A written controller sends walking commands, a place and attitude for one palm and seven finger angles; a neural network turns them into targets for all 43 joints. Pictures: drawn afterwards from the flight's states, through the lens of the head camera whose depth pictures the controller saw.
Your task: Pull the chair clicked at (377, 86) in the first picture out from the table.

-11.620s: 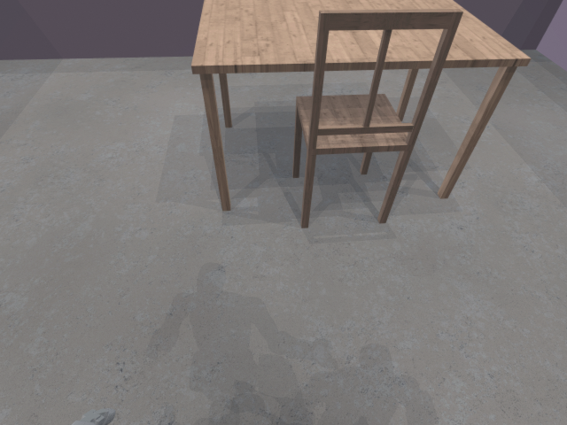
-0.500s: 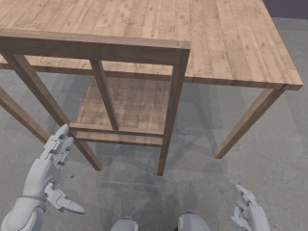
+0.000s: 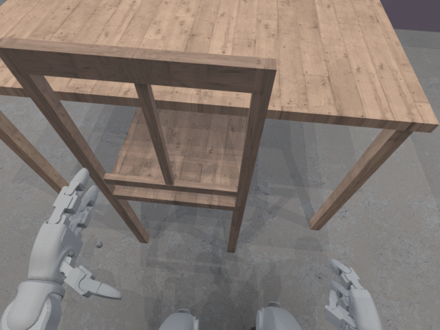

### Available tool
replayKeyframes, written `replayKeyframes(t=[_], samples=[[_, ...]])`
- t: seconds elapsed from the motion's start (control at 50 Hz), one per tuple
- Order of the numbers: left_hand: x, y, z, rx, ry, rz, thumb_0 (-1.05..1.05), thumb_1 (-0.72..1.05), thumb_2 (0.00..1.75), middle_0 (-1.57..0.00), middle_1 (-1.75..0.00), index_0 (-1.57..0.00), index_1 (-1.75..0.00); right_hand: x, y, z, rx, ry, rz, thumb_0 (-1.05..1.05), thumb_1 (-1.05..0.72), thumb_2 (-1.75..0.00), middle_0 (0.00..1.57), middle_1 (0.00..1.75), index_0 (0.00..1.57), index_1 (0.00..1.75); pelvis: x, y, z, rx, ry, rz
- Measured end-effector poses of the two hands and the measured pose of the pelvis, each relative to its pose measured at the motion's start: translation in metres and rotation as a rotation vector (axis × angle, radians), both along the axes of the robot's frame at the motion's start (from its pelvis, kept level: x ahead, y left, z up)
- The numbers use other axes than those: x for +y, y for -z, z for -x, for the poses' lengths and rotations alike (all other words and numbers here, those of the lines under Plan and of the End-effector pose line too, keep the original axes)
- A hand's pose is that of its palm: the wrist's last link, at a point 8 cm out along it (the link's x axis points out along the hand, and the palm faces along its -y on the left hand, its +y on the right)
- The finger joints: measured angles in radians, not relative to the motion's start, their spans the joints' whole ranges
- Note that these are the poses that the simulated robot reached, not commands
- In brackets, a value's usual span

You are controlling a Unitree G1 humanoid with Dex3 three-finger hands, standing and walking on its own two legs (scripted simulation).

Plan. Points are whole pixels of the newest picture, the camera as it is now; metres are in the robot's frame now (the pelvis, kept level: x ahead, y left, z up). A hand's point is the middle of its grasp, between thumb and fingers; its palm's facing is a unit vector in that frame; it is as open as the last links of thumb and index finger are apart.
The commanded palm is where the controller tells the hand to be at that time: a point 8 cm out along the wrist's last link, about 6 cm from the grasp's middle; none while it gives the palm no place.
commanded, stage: aim the fingers beside a spindle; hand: left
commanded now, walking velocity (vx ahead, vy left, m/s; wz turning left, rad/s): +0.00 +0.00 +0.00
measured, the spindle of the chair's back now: (159, 143) +0.47 +0.15 +0.02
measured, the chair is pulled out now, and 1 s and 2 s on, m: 0.00 0.00 0.00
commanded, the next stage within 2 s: none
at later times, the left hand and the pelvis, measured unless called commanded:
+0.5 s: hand (128, 237) +0.27 +0.17 +0.01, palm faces -0.10 -0.99 -0.05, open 16.9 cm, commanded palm +0.26 +0.24 +0.02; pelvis -0.01 +0.00 -0.01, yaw +0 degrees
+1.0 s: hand (143, 216) +0.31 +0.16 +0.01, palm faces -0.08 -1.00 -0.05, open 16.9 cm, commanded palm +0.29 +0.21 +0.00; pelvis -0.01 +0.00 -0.03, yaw +0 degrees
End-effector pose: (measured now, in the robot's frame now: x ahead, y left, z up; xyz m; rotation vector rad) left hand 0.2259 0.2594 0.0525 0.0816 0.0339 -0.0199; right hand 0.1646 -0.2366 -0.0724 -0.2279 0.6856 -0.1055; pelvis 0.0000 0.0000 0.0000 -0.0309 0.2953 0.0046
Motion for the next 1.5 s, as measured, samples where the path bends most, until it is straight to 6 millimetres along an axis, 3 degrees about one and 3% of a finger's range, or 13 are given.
replayKeyframes(t=[0.18,0.3,0.48,0.64,0.8,0.96,1.12,1.28,1.42,1.5], samples=[[-0.022,0.019,-0.007,0.054,0.073,0.026,-0.01,-0.5,0.3,-0.06,-0.08,-0.06,-0.08,-0.007,0.004,0.006,0.006,0.01,0.02,0.01,-0.9,-0.9,0.2,0.3,0.21,0.3,-0.001,0.004,0.004,0.009,0.005,-0.003],[-0.018,0.01,-0.014,-0.022,0.031,0.011,-0.01,-0.49,0.3,-0.07,-0.08,-0.07,-0.08,-0.01,0.008,0.014,0.03,0.021,0.018,0.01,-0.9,-0.9,0.2,0.3,0.2,0.3,-0.003,0.007,0.005,0.015,0.005,-0.004],[-0.029,0.034,-0.026,0.056,0.073,0.03,-0.01,-0.5,0.3,-0.06,-0.08,-0.06,-0.08,-0.013,0.02,0.023,0.063,0.028,0.021,0.01,-0.9,-0.9,0.2,0.3,0.2,0.3,-0.003,0.013,0.01,0.035,0.01,-0.007],[-0.029,0.023,-0.04,-0.032,0.051,0.024,-0.01,-0.49,0.3,-0.06,-0.08,-0.06,-0.08,-0.013,0.025,0.027,0.087,0.029,0.014,0.01,-0.9,-0.9,0.2,0.3,0.2,0.3,-0.003,0.015,0.01,0.048,0.01,-0.008],[-0.046,0.047,-0.047,0.055,0.088,0.047,-0.01,-0.5,0.3,-0.06,-0.08,-0.06,-0.08,-0.013,0.031,0.027,0.099,0.029,0.012,0.01,-0.9,-0.9,0.2,0.3,0.2,0.3,-0.002,0.019,0.011,0.062,0.013,-0.012],[-0.045,0.04,-0.064,-0.039,0.055,0.032,-0.01,-0.5,0.3,-0.06,-0.08,-0.06,-0.08,-0.012,0.039,0.029,0.129,0.019,0.014,0.01,-0.9,-0.9,0.2,0.3,0.2,0.3,-0.003,0.024,0.013,0.075,0.012,-0.013],[-0.055,0.064,-0.076,0.054,0.092,0.051,-0.01,-0.5,0.3,-0.06,-0.08,-0.06,-0.08,-0.013,0.048,0.034,0.166,0.031,0.01,0.01,-0.9,-0.9,0.2,0.3,0.2,0.3,-0.002,0.029,0.014,0.094,0.014,-0.012],[-0.064,0.051,-0.087,-0.042,0.078,0.042,-0.01,-0.5,0.3,-0.06,-0.08,-0.06,-0.08,-0.013,0.055,0.041,0.2,0.034,0.004,0.01,-0.9,-0.9,0.2,0.3,0.2,0.3,-0.001,0.031,0.013,0.104,0.015,-0.015],[-0.067,0.077,-0.098,0.046,0.084,0.044,-0.01,-0.49,0.3,-0.06,-0.08,-0.06,-0.08,-0.015,0.063,0.046,0.233,0.041,0.0,0.01,-0.9,-0.9,0.2,0.3,0.2,0.3,-0.002,0.037,0.015,0.119,0.018,-0.016],[-0.069,0.073,-0.097,0.026,0.09,0.046,-0.01,-0.49,0.31,-0.06,-0.08,-0.06,-0.08,-0.016,0.063,0.049,0.242,0.057,0.003,0.01,-0.9,-0.9,0.2,0.3,0.2,0.3,-0.002,0.036,0.015,0.12,0.024,-0.017]])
